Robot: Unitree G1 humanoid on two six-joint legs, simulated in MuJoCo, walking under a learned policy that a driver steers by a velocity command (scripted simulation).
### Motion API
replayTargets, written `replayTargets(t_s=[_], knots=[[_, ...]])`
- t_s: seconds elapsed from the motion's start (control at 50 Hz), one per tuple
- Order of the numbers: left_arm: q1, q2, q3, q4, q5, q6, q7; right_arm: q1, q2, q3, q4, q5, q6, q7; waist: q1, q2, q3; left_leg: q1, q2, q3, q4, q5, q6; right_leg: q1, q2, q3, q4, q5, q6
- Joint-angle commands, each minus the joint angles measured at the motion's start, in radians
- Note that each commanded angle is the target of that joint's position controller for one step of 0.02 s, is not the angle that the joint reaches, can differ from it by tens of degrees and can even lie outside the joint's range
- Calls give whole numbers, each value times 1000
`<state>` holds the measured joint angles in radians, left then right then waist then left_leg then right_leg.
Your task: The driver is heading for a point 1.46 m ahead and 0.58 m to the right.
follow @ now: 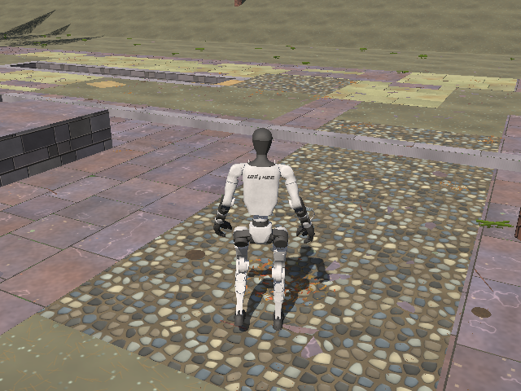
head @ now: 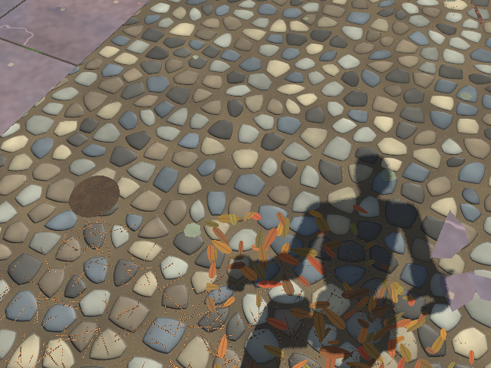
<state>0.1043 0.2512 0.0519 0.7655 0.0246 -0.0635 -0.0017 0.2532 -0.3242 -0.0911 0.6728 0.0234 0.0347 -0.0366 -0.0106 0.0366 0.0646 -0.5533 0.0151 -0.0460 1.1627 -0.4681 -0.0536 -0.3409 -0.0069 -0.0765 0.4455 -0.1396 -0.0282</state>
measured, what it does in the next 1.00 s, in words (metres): steps on the spot, turning right: left foot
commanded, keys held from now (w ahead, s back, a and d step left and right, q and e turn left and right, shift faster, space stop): q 0.04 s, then e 0.96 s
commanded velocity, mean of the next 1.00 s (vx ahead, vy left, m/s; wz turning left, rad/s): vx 0.04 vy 0.00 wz -0.27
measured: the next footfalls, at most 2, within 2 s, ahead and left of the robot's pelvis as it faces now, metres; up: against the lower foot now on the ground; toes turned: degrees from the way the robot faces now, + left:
left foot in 0.22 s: +0.13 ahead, +0.15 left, +0.00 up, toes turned +2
left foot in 1.10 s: +0.18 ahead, +0.11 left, +0.00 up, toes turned -32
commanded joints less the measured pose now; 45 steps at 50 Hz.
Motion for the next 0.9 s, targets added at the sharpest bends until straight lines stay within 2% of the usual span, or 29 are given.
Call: replayTargets(t_s=[0.02, 0.08, 0.14, 0.18, 0.2, 0.22, 0.24, 0.26, 0.28, 0.3, 0.32, 0.34, 0.38, 0.4, 0.44, 0.48, 0.5, 0.54, 0.56, 0.58, 0.6, 0.62, 0.64, 0.66, 0.68, 0.7, 0.74, 0.8, 0.9], knots=[[-20, 173, 48, -45, -4, -2, 14, 47, -41, -12, -85, -5, 5, -1, -6, -164, -156, -26, 60, -6, -93, 89, -12, 168, -296, 169, -173, 465, -222], [-27, 183, 49, -33, -16, 16, 17, 5, -23, 0, -100, -15, 1, 12, 4, -140, -191, 78, 55, 4, -251, 179, 1, 156, -284, 108, -177, 432, -221], [-12, 174, 39, -2, -31, 23, -1, -31, -9, 10, -99, -25, 0, 21, 11, -145, -181, 189, 29, 23, -424, 212, 20, 143, -258, 94, -164, 349, -206], [-21, 153, 24, 19, -43, 23, -19, -17, -2, 12, -79, -32, -4, 24, -11, -139, -168, 307, 7, 42, -623, 292, 38, 130, -229, 101, -117, 249, -171], [-23, 139, 14, 26, -51, 22, -25, 0, -12, 8, -66, -36, -9, 25, -28, -139, -159, 405, -10, 58, -753, 381, 55, 93, -205, 105, -83, 188, -135], [24, 110, 0, 44, -44, 16, -31, -7, -55, 0, -74, -41, -12, 19, -19, -114, -164, 515, 43, -4, -813, 495, 78, 40, -168, 104, -50, 100, -67], [53, 69, -18, 34, -7, 12, -39, 3, -137, -12, -95, -54, -12, 5, 12, 17, -220, 615, 231, -174, -771, 800, 128, -18, -99, 57, 67, -133, 7], [151, 43, -25, 49, -11, 13, -39, -86, -125, -2, -102, -61, -5, -2, 84, 160, -234, 539, 316, -208, -756, 714, 241, -26, -65, 40, 72, -302, 52], [95, 108, -14, 47, -21, 25, -30, -137, -87, 0, -109, -55, -7, 7, 51, 140, -192, 433, 245, -157, -778, 508, 234, 30, -57, 40, 73, -235, 69], [50, 149, -1, 32, -28, 32, -23, -144, -90, -4, -100, -52, -11, 11, 39, 140, -144, 427, 187, -114, -779, 405, 188, -8, -41, 29, 90, -161, 67], [38, 159, 3, 33, -29, 42, -13, -135, -110, -12, -94, -51, -13, 9, 27, 141, -130, 427, 176, -102, -778, 378, 168, -30, -35, 27, 112, -111, 64], [46, 173, 7, 27, -25, 52, -6, -123, -113, -14, -87, -43, -17, 6, 23, 156, -113, 412, 190, -101, -777, 395, 169, -39, -40, 38, 126, -77, 60], [63, 177, 15, 21, -33, 63, -7, -87, -107, -18, -77, -35, -17, -5, 14, 118, -105, 412, 216, -88, -757, 482, 186, -60, -35, 34, 190, -55, 44], [64, 164, 17, 17, -34, 66, -8, -73, -110, -22, -73, -33, -17, -12, 9, 113, -114, 425, 238, -91, -750, 524, 201, -77, -29, 29, 225, -80, 41], [67, 138, 22, 10, -33, 77, -12, -96, -111, -27, -77, -31, -17, -23, 9, 141, -133, 415, 304, -114, -749, 594, 241, -95, -27, 24, 332, -253, 37], [72, 122, 27, 0, -39, 92, -19, -141, -108, -28, -83, -29, -21, -28, 15, 136, -131, 382, 345, -106, -746, 649, 261, -98, -43, 30, 409, -382, 29], [84, 116, 29, 0, -42, 98, -21, -171, -112, -29, -84, -26, -22, -27, 27, 120, -132, 357, 337, -75, -732, 649, 249, -65, -44, 21, 380, -352, 24], [136, 114, 37, 15, -36, 105, -27, -223, -107, -31, -77, -9, -18, -27, 66, 96, -135, 295, 287, 15, -654, 561, 185, 50, -14, -14, 209, -150, 1], [145, 141, 47, 12, -26, 103, -25, -186, -84, -29, -57, -5, -14, -24, 62, 23, -116, 237, 234, 82, -551, 412, 119, 108, -15, 43, 91, 2, -30], [151, 276, 79, -13, -19, 96, -7, -136, -28, -16, -65, -34, -11, -21, 19, -283, -112, 44, 97, 210, -255, 107, 4, 214, -229, 388, -46, 348, -125], [184, 321, 79, -30, 14, 81, -17, -257, -17, -5, -116, -34, -15, -28, 90, -373, -123, -115, -42, 72, -43, -256, -17, 231, -386, 653, -131, 501, -318], [178, 295, 69, -42, 21, 58, -22, -254, -49, -14, -103, -25, -18, -31, 90, -223, -156, -138, -15, -23, 66, -237, -6, 262, -372, 600, -119, 464, -332], [131, 274, 65, -51, 5, 45, -17, -229, -61, -19, -85, -21, -18, -32, 58, -166, -147, -152, 1, -38, 84, -154, 6, 272, -321, 514, -89, 424, -284], [89, 254, 62, -59, -18, 45, -7, -207, -71, -26, -60, -28, -18, -38, 39, -111, -139, -162, 15, -42, 54, -70, 5, 274, -276, 455, -76, 379, -233], [60, 230, 53, -66, -35, 51, 3, -196, -86, -32, -50, -35, -17, -43, 27, -110, -139, -148, 26, -49, 23, -10, 0, 269, -253, 428, -76, 364, -207], [61, 220, 48, -70, -38, 58, 11, -180, -79, -33, -42, -32, -18, -40, 18, -125, -151, -106, 15, -43, 27, 32, -7, 249, -229, 408, -80, 372, -197], [79, 213, 47, -79, -35, 65, 21, -156, -59, -29, -33, -23, -22, -34, 18, -130, -173, -88, -6, -40, 2, 88, -18, 270, -206, 389, -88, 363, -196], [95, 222, 53, -89, -38, 73, 32, -172, -43, -22, -33, -21, -28, -33, 31, -137, -164, -91, -17, -47, -134, 123, -34, 297, -191, 406, -97, 280, -194], [73, 237, 64, -116, -36, 88, 36, -187, -45, -19, -31, -19, -42, -18, 42, -180, -125, 9, -30, -57, -334, 135, -46, 207, -166, 470, -115, 65, -196]])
